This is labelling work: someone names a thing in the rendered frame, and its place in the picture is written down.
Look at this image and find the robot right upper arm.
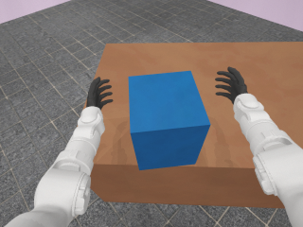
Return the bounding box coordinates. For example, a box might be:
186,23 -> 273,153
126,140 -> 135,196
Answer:
252,144 -> 303,227

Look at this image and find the pedestal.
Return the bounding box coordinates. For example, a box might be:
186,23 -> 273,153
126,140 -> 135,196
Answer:
77,42 -> 303,209

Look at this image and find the carton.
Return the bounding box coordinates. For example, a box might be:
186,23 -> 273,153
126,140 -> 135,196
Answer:
128,71 -> 211,170

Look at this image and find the robot left upper arm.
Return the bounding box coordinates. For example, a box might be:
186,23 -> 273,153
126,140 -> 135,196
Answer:
5,168 -> 91,227

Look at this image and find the right robot forearm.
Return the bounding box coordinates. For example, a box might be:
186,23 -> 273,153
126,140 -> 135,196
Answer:
233,93 -> 303,157

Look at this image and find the right robot hand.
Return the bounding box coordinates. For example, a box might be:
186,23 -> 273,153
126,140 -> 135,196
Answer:
215,66 -> 248,105

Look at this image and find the left robot hand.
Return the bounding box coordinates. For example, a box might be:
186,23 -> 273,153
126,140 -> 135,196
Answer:
86,77 -> 113,109

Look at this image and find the left robot forearm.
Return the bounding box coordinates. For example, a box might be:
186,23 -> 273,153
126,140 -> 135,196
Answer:
34,106 -> 105,207

